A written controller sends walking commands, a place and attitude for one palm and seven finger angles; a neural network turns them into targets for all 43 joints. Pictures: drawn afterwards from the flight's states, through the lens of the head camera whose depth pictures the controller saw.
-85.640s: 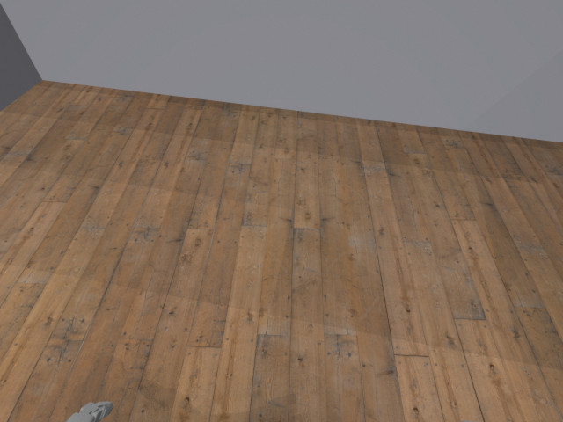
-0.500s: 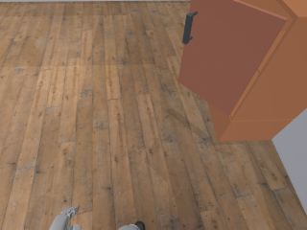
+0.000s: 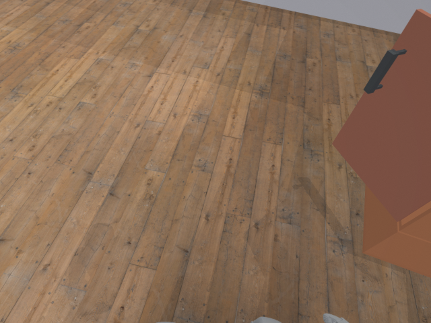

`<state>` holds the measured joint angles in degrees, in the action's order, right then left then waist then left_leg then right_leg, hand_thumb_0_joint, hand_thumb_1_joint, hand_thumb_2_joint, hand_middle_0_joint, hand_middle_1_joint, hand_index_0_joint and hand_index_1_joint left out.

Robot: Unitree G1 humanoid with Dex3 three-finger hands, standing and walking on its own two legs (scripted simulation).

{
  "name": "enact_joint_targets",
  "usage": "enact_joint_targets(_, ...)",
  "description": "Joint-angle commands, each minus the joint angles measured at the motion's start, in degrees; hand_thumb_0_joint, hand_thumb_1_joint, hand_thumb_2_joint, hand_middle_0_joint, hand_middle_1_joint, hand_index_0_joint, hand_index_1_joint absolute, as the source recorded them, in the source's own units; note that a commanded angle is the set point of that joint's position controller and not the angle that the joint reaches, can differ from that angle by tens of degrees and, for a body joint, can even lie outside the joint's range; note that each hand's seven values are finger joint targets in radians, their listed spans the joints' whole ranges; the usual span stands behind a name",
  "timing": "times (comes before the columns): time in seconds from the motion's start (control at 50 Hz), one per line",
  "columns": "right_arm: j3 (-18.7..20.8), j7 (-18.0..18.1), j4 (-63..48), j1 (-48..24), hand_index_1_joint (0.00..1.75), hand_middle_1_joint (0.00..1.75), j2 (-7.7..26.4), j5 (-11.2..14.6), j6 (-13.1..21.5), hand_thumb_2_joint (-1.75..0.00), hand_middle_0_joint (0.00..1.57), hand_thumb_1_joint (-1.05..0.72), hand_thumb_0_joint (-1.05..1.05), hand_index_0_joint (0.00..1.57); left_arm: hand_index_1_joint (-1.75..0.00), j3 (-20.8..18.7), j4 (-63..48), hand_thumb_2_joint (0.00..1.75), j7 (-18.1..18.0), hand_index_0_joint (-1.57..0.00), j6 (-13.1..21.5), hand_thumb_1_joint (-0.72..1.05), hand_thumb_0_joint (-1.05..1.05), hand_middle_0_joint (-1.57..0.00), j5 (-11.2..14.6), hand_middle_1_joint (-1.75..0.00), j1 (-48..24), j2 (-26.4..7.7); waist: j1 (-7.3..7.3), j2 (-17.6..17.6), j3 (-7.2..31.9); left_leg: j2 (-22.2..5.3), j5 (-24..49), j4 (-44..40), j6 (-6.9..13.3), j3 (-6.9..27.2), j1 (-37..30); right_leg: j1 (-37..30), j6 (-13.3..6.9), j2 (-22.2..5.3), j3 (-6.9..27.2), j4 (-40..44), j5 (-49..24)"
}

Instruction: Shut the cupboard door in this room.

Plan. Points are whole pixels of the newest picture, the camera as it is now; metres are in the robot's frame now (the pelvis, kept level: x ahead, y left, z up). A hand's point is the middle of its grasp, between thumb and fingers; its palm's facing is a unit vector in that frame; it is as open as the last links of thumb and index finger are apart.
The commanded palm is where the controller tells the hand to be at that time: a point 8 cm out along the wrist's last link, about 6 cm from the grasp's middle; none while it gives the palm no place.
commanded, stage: walk to a spot facing it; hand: left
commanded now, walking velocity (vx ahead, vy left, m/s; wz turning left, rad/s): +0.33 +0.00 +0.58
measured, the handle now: (385, 71) +0.86 -0.48 -0.02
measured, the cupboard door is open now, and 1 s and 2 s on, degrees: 42 42 42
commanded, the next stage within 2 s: turn to face it in 0.92 s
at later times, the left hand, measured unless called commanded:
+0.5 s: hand out of the picture +0.12 +0.14 -0.14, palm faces +0.37 -0.91 -0.21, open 7.3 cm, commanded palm none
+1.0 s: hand (94, 235) +0.29 +0.30 -0.13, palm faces +0.54 -0.81 -0.22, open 7.4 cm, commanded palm none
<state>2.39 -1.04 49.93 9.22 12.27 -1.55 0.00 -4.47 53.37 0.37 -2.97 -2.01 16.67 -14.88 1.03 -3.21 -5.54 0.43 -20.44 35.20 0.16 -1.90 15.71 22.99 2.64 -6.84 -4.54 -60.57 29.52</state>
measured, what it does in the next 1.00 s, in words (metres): walks ahead, turning left: right foot, then left foot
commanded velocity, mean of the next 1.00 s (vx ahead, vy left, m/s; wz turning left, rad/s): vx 0.30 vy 0.00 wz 0.49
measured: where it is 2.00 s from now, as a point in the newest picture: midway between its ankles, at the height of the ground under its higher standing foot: (192, 256)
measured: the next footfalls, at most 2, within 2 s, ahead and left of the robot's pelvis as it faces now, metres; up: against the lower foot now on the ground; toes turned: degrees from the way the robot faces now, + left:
right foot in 0.22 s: +0.19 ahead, -0.14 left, +0.00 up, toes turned +2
left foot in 0.70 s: +0.28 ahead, +0.16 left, +0.00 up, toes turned +34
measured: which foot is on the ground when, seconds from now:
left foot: down 0.00-0.22, up 0.24-0.68, down 0.70-1.00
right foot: up 0.00-0.20, down 0.22-0.70, up 0.72-1.00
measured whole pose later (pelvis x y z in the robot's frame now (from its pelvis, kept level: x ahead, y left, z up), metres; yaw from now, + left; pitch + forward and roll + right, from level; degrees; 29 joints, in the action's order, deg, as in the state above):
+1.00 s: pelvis +0.31 +0.07 +0.02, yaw +33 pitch +0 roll +0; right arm 1.8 0.0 55.7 16.1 10.0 -1.1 2.1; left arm -4.4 50.6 1.3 -0.1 -2.2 8.9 -12.8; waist -0.5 -1.1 -4.0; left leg 2.6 -13.7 23.4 3.4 -1.8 9.8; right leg 33.3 3.6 -7.7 -1.0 -53.0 11.8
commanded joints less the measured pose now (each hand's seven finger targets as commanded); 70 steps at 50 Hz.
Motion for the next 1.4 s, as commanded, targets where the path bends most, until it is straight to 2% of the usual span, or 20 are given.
enact_joint_targets(0.0,2.65,1.85,-0.75,6.74,0.3,0.3,11.87,-0.28,1.24,-0.9,0.2,-0.9,0.0,0.2,-0.3,-1.02,-8.69,0.9,0.96,-0.2,3.41,0.9,0.0,-0.2,0.5,-0.3,-8.25,-4.38,-3.95,12.48,3.41,-14.38,8.28,-18.88,10.68,19.2,-11.87,15.49,0.72,-0.35,3.81,-0.09,-6.51)
enact_joint_targets(0.1,3.11,1.38,-0.51,4.06,0.3,0.3,12.54,-0.35,1.26,-0.9,0.2,-0.9,0.0,0.2,-0.3,-0.79,-8.39,0.9,1.75,-0.2,3.39,0.9,0.0,-0.2,0.56,-0.3,-6.83,-3.44,-1.93,12.33,1.62,-10.76,-0.85,-19.5,9.36,15.69,-1.06,1.75,1.28,3.0,-0.49,17.74,-11.77)
enact_joint_targets(0.16,3.18,1.1,-0.81,0.43,0.3,0.3,11.56,-0.04,0.89,-0.9,0.2,-0.9,0.0,0.2,-0.3,-1.93,-5.33,0.9,1.58,-0.2,4.24,0.9,0.0,-0.2,0.34,-0.3,4.2,-5.5,3.82,7.67,3.19,-6.91,-9.6,-10.56,6.9,14.01,12.77,-19.47,0.92,5.34,-1.35,26.39,-14.81)
enact_joint_targets(0.18,2.65,0.93,-1.73,-0.21,0.3,0.3,8.56,0.47,1.06,-0.9,0.2,-0.9,0.0,0.2,-0.3,-3.1,-3.71,0.9,0.93,-0.2,4.96,0.9,0.0,-0.2,-0.08,-0.3,11.79,-9.43,7.65,-2.83,5.53,-0.81,-13.45,3.21,4.24,9.04,21.55,-30.09,-0.6,-1.59,6.94,34.59,-3.29)
enact_joint_targets(0.2,1.79,0.76,-3.2,1.32,0.3,0.3,4.26,1.06,1.33,-0.9,0.2,-0.9,0.0,0.2,-0.3,-3.89,-3.37,0.9,0.01,-0.2,5.34,0.9,0.0,-0.2,-0.66,-0.3,16.25,-14.9,9.21,-22.05,9.81,5.16,-18.81,25.56,1.84,3.01,26.59,-31.91,-5.69,-18.8,31.16,48.62,14.17)
enact_joint_targets(0.22,2.57,0.49,-3.77,1.1,0.3,0.3,6.73,0.2,0.91,-0.9,0.2,-0.9,0.0,0.2,-0.3,-3.14,-4.69,0.9,-0.61,-0.2,5.04,0.9,0.0,-0.2,0.0,-0.3,12.14,-13.95,6.11,-18.22,6.15,1.34,-14.94,37.11,2.1,6.96,27.76,-22.9,-8.48,-21.91,39.7,54.39,24.07)
enact_joint_targets(0.28,2.58,-0.68,-0.25,1.56,0.3,0.3,4.85,-0.54,0.08,-0.9,0.2,-0.9,0.0,0.2,-0.3,-1.21,-6.55,0.9,-1.24,-0.2,5.84,0.9,0.0,-0.2,-0.08,-0.3,-0.68,-5.5,-0.76,-4.89,0.78,-5.24,1.76,41.9,0.64,6.21,22.82,-7.55,-7.21,-17.15,19.56,52.3,10.06)
enact_joint_targets(0.34,2.1,-1.5,1.05,3.69,0.3,0.3,2.1,-0.03,-0.56,-0.9,0.2,-0.9,0.0,0.2,-0.3,-0.96,-4.62,0.9,-1.32,-0.2,7.08,0.9,0.0,-0.2,0.03,-0.3,0.49,-3.31,-1.74,-5.69,3.96,-5.95,5.8,33.77,-0.49,2.68,20.71,-12.98,-6.63,-13.03,3.15,49.67,-11.3)
enact_joint_targets(0.56,0.65,-2.89,-3.74,-8.57,0.3,0.3,0.86,-0.07,0.42,-0.9,0.2,-0.9,0.0,0.2,-0.3,-0.96,0.91,0.9,-1.12,-0.2,7.53,0.9,0.0,-0.2,0.12,-0.3,8.08,-4.85,1.43,-4.11,2.14,-4.99,4.82,6.4,1.58,-4.76,19.42,-27.07,-7.38,-16.65,-8.56,44.15,-37.69)
enact_joint_targets(0.64,2.02,-1.99,-1.12,4.26,0.3,0.3,5.36,-0.61,1.2,-0.9,0.2,-0.9,0.0,0.2,-0.3,-1.48,0.46,0.9,-0.72,-0.2,6.88,0.9,0.0,-0.2,0.62,-0.3,5.19,-7.39,-5.86,-1.75,9.13,0.84,5.63,-3.08,4.48,-8.24,-7.51,-17.41,-4.59,-13.8,-14.95,21.9,-44.7)
enact_joint_targets(0.68,5.29,-0.09,1.81,18.63,0.3,0.3,18.71,-0.8,1.62,-0.9,0.2,-0.9,0.0,0.2,-0.3,-0.68,-5.23,0.9,0.74,-0.2,6.36,0.9,0.0,-0.2,1.18,-0.3,1.39,-3.39,-11.95,20.38,16.9,-23.07,11.25,-14.32,15.24,31.88,-31.93,15.73,0.89,0.06,-9.69,-11.96,4.95)
enact_joint_targets(0.7,5.11,0.64,2.76,19.67,0.3,0.3,19.51,-0.05,1.36,-0.9,0.2,-0.9,0.0,0.2,-0.3,-0.49,-8.18,0.9,0.26,-0.2,6.26,0.9,0.0,-0.2,0.94,-0.3,-4.29,-4.51,-12.0,9.21,15.15,-26.76,12.76,-16.21,17.23,35.22,-28.77,20.22,-0.43,-0.42,-0.41,-15.62,4.56)
enact_joint_targets(0.8,1.57,1.87,-0.46,4.86,0.3,0.3,8.6,-0.01,3.24,-0.9,0.2,-0.9,0.0,0.2,-0.3,-0.87,-3.0,0.9,0.69,-0.2,4.32,0.9,0.0,-0.2,-0.17,-0.3,0.93,-0.69,-2.35,9.13,5.76,-14.78,8.28,-20.84,10.45,15.74,-4.39,11.36,0.16,-2.6,3.72,-7.03,-10.99)
enact_joint_targets(0.98,1.89,1.65,3.65,9.4,0.3,0.3,7.06,0.16,3.41,-0.9,0.2,-0.9,0.0,0.2,-0.3,-0.01,-6.8,0.9,0.99,-0.2,3.79,0.9,0.0,-0.2,0.39,-0.3,-9.07,-0.62,-2.31,7.65,2.26,-12.35,16.67,-22.45,11.84,11.91,-5.36,7.38,1.0,0.35,2.52,15.32,-19.58)
enact_joint_targets(1.08,1.36,2.47,7.02,10.61,0.3,0.3,5.59,0.21,2.73,-0.9,0.2,-0.9,0.0,0.2,-0.3,0.73,-3.17,0.9,0.27,-0.2,4.63,0.9,0.0,-0.2,0.59,-0.3,-2.05,0.0,0.77,7.02,5.21,-10.33,24.16,-11.39,6.94,5.95,-5.08,-11.75,-1.83,4.83,-0.23,30.61,-25.21)
enact_joint_targets(1.12,0.83,1.98,7.7,13.27,0.3,0.3,2.57,0.81,2.9,-0.9,0.2,-0.9,0.0,0.2,-0.3,-0.39,0.0,0.9,-0.53,-0.2,5.52,0.9,0.0,-0.2,0.3,-0.3,6.5,-5.39,3.47,-4.03,9.44,-3.46,9.1,4.34,2.46,0.14,5.67,-28.12,-6.25,-4.79,13.24,34.25,-36.81)
enact_joint_targets(1.14,0.92,1.96,7.11,15.65,0.3,0.3,1.47,0.91,2.71,-0.9,0.2,-0.9,0.0,0.2,-0.3,-0.86,0.99,0.9,-0.87,-0.2,5.6,0.9,0.0,-0.2,0.33,-0.3,9.71,-8.78,3.06,-10.4,10.06,2.57,-12.87,17.58,0.45,-4.0,10.93,-30.39,-12.73,-15.29,25.22,39.19,-48.9)
enact_joint_targets(1.18,0.81,2.8,7.24,13.02,0.3,0.3,3.24,0.92,1.55,-0.9,0.2,-0.9,0.0,0.2,-0.3,-0.45,0.35,0.9,-1.44,-0.2,5.41,0.9,0.0,-0.2,1.14,-0.3,3.95,-6.36,1.63,-13.39,9.44,-1.87,-14.41,27.57,-0.64,2.33,12.66,-23.26,-17.43,-15.31,28.82,43.62,-46.83)
enact_joint_targets(1.26,0.32,2.42,7.31,9.92,0.3,0.3,0.52,0.62,-0.36,-0.9,0.2,-0.9,0.0,0.2,-0.3,-0.56,-1.0,0.9,-1.76,-0.2,4.44,0.9,0.0,-0.2,0.98,-0.3,-2.67,-3.05,-1.61,-2.39,8.6,-3.94,-3.81,24.45,-2.45,1.22,8.81,-12.39,-14.08,-7.77,16.13,43.94,-43.15)
enact_joint_targets(1.38,1.0,2.52,3.49,5.74,0.3,0.3,0.92,0.5,-1.23,-0.9,0.2,-0.9,0.0,0.2,-0.3,-1.91,-1.55,0.9,-1.47,-0.2,3.35,0.9,0.0,-0.2,0.5,-0.3,-2.24,-4.62,-1.03,-2.37,9.57,-2.29,-1.98,14.0,-3.32,1.05,8.87,-12.17,-13.75,-5.56,20.48,44.2,-32.2)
